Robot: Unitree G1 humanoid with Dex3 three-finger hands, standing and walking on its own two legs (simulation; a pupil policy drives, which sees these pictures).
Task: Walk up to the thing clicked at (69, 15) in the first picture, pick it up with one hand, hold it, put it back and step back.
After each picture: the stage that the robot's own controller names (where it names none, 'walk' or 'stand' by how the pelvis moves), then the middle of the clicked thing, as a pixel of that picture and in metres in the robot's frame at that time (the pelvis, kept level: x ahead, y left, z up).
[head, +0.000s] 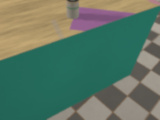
stand; out of the picture +0.85 +0.06 +0.13
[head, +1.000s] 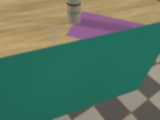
rise first; out of the picture +0.76 +0.09 +0.15
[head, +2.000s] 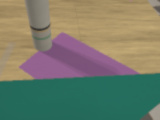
walk; (39, 18) +0.50 +0.21 +0.16
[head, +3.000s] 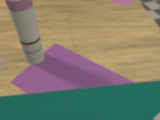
stand; (28, 32) +0.47 +0.21 +0.15
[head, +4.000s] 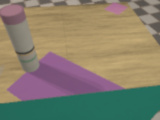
stand; (22, 42) +0.47 +0.22 +0.12
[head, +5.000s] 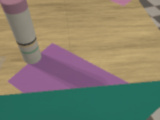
stand; (24, 33) +0.48 +0.22 +0.13
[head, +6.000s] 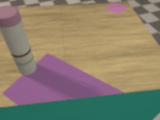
stand; (18, 45) +0.45 +0.24 +0.12
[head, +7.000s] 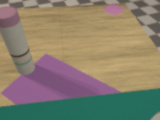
stand; (17, 45) +0.45 +0.24 +0.12
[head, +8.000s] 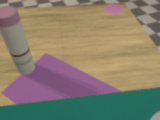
stand; (17, 44) +0.45 +0.24 +0.12
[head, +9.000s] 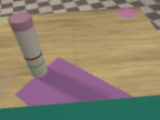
rise first; (31, 48) +0.44 +0.23 +0.13
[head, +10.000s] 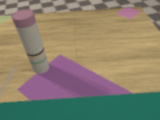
go down; (33, 45) +0.47 +0.23 +0.13
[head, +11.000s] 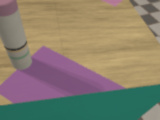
go down; (13, 36) +0.45 +0.21 +0.14
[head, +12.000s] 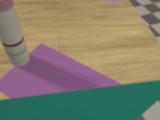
go down; (10, 33) +0.47 +0.22 +0.14
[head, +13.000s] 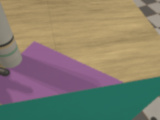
close in; out of the picture +0.44 +0.23 +0.17
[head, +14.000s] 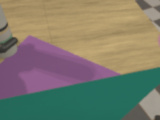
lift; out of the picture +0.48 +0.24 +0.18
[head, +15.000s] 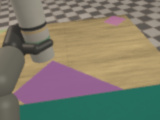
lift; (30, 16) +0.37 +0.13 +0.33
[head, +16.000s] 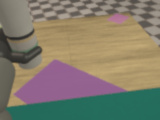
hold; (17, 23) +0.34 +0.17 +0.32
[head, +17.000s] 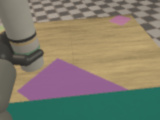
hold; (19, 26) +0.34 +0.17 +0.31
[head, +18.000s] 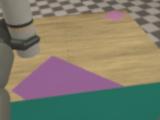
crouch; (17, 13) +0.40 +0.17 +0.31
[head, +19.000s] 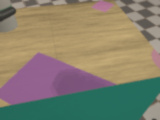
lower; out of the picture +0.49 +0.22 +0.32
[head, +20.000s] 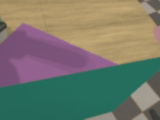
lower; out of the picture +0.52 +0.25 +0.19
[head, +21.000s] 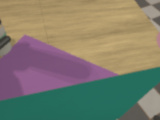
lower; out of the picture +0.49 +0.25 +0.18
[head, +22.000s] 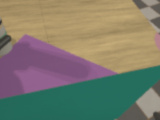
lower; out of the picture +0.49 +0.24 +0.18
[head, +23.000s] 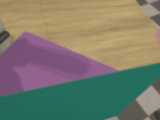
lower; out of the picture +0.50 +0.25 +0.18
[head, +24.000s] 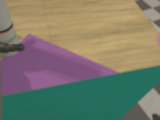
open; out of the picture +0.49 +0.22 +0.18
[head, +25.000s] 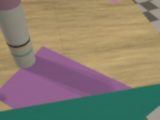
sink last; (16, 33) +0.45 +0.20 +0.16
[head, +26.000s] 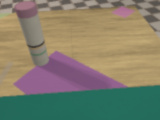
stand; (34, 37) +0.50 +0.23 +0.15
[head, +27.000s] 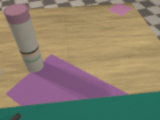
stand; (27, 42) +0.46 +0.22 +0.13
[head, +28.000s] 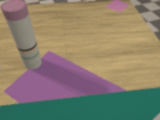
stand; (25, 39) +0.47 +0.22 +0.13
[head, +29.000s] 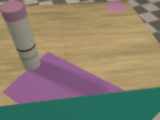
stand; (23, 40) +0.46 +0.23 +0.13
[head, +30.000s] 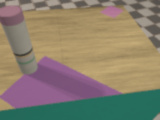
stand; (20, 44) +0.46 +0.23 +0.13
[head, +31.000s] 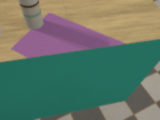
walk; out of the picture +0.61 +0.20 +0.15
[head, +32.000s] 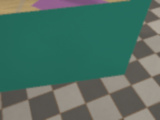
walk; out of the picture +0.96 +0.27 +0.15
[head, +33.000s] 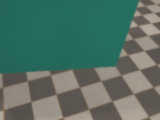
stand; out of the picture +1.20 +0.19 +0.14
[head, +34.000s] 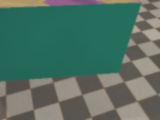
stand; out of the picture +1.17 +0.21 +0.12
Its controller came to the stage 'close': yes
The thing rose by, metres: 0.20
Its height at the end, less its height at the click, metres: +0.00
